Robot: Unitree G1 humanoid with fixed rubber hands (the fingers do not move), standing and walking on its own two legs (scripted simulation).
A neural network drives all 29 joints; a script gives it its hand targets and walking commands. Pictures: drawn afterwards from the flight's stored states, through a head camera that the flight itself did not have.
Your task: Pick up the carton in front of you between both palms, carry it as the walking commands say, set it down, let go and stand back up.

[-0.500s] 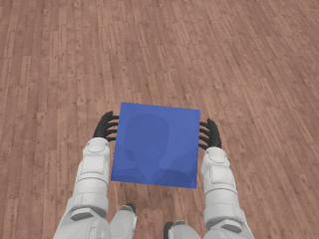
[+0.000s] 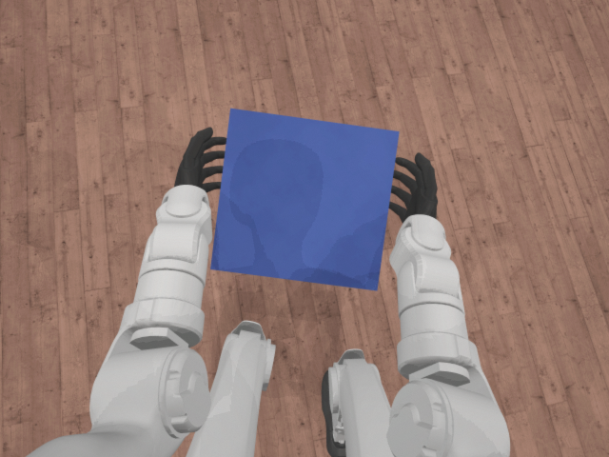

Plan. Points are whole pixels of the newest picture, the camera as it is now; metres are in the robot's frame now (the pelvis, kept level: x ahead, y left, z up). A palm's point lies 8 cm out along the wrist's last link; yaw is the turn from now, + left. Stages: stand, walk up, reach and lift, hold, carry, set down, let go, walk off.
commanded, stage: set down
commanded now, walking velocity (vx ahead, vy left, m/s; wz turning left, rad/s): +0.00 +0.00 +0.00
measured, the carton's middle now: (303, 204) +0.47 +0.05 -0.18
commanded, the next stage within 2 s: none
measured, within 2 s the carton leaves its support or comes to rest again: rests again in 1.64 s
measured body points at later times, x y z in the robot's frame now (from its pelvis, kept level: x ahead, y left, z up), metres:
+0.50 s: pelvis -0.02 +0.00 -0.12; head +0.29 +0.06 +0.21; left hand +0.47 +0.22 -0.25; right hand +0.49 -0.08 -0.24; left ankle +0.11 +0.12 -0.57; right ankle +0.05 -0.14 -0.57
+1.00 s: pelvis -0.03 +0.00 -0.20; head +0.33 +0.04 +0.07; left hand +0.50 +0.23 -0.37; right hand +0.51 -0.07 -0.36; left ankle +0.11 +0.12 -0.57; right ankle +0.05 -0.14 -0.57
